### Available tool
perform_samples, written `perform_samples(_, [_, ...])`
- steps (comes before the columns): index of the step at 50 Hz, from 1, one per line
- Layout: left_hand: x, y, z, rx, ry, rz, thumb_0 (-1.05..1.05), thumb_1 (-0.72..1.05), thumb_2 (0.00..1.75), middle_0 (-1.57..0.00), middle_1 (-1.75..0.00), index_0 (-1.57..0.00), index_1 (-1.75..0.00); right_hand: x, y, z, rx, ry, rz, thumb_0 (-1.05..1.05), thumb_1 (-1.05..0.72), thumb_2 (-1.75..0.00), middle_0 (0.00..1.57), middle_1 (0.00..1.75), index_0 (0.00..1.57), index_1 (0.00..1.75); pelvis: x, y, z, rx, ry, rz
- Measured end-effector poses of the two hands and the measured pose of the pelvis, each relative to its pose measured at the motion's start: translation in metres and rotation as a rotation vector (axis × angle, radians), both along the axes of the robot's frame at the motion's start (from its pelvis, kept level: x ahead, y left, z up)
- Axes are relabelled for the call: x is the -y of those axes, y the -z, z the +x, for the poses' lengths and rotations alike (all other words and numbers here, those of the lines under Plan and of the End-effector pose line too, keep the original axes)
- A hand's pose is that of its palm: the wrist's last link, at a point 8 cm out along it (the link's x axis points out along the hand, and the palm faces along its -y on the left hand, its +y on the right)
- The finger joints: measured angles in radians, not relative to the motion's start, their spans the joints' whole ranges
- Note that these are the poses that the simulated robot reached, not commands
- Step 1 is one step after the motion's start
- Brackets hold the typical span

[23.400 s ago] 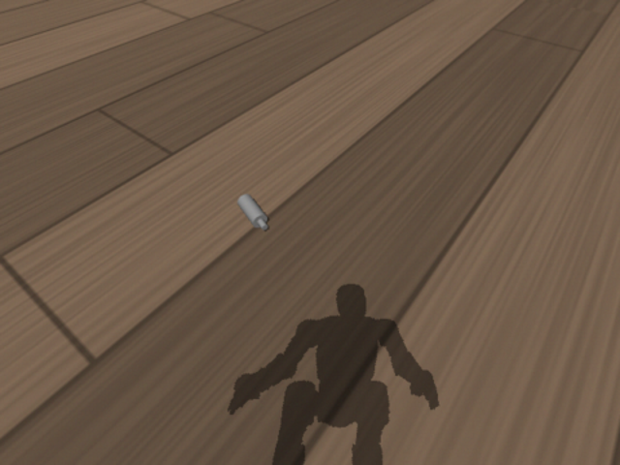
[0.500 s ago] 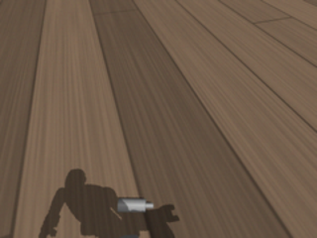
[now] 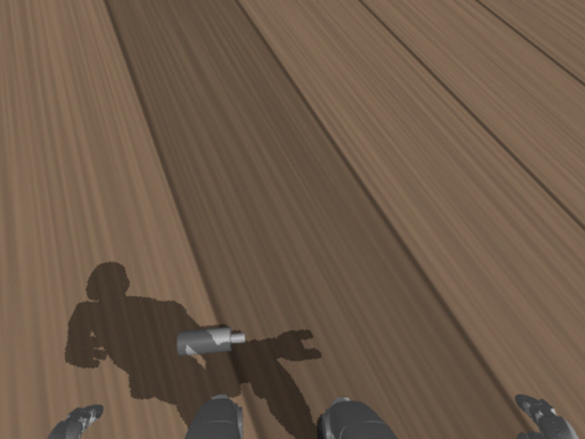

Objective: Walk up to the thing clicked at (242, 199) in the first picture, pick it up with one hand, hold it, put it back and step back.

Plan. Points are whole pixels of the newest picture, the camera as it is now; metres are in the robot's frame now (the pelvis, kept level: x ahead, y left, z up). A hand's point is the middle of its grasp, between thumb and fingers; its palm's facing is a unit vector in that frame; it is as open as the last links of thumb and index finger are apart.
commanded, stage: stand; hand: left
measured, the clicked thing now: (212, 340) +0.37 +0.23 -0.71
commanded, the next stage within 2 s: none
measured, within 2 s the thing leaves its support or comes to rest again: neither
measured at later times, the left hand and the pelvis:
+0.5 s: hand out of the picture +0.07 +0.26 -0.12, palm faces +0.02 -0.95 -0.32, open 7.4 cm; pelvis -0.03 +0.00 +0.03, yaw +1 degrees
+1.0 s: hand out of the picture -0.02 +0.23 -0.14, palm faces +0.02 -0.96 -0.27, open 7.4 cm; pelvis -0.03 +0.01 +0.03, yaw +2 degrees
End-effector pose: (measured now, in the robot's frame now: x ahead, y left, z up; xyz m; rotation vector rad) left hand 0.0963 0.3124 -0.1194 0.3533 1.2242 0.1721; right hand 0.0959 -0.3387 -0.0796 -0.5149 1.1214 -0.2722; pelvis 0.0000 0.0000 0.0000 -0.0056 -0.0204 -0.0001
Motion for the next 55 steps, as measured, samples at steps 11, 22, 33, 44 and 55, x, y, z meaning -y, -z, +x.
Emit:
perform_samples(11, [0.028, -0.058, 0.006, 0.161, 0.021, 0.066, 0.0, 0.9, 0.9, -0.2, -0.3, -0.21, -0.3, -0.028, 0.021, -0.001, 0.022, 0.03, 0.226, 0.01, -0.9, -0.89, 0.2, 0.3, 0.21, 0.3, 0.016, -0.024, -0.002, 0.044, -0.023, 0.021])
perform_samples(22, [0.012, -0.045, -0.022, 0.157, -0.043, -0.012, 0.0, 0.9, 0.9, -0.2, -0.3, -0.2, -0.3, -0.045, -0.003, -0.029, 0.006, 0.016, 0.202, 0.01, -0.9, -0.89, 0.2, 0.3, 0.21, 0.3, 0.002, -0.031, -0.025, 0.061, -0.022, 0.009])
perform_samples(33, [0.009, -0.024, -0.073, 0.027, -0.077, -0.081, 0.01, 0.9, 0.9, -0.2, -0.3, -0.2, -0.3, -0.059, -0.008, -0.057, -0.056, 0.044, 0.187, 0.01, -0.91, -0.89, 0.2, 0.3, 0.2, 0.3, -0.013, -0.036, -0.033, 0.05, -0.02, 0.002])
perform_samples(44, [0.017, -0.025, -0.124, -0.128, -0.115, -0.055, 0.0, 0.9, 0.9, -0.2, -0.3, -0.2, -0.3, -0.088, 0.017, -0.055, -0.105, 0.043, 0.285, 0.01, -0.91, -0.89, 0.2, 0.3, 0.2, 0.3, -0.013, -0.035, -0.036, 0.016, -0.023, -0.003])
perform_samples(55, [0.044, -0.012, -0.108, -0.111, -0.128, -0.119, 0.0, 0.9, 0.9, -0.2, -0.3, -0.2, -0.3, -0.1, 0.023, -0.072, -0.176, 0.073, 0.299, 0.01, -0.91, -0.89, 0.2, 0.3, 0.2, 0.3, -0.011, -0.034, -0.026, 0.016, -0.032, 0.003])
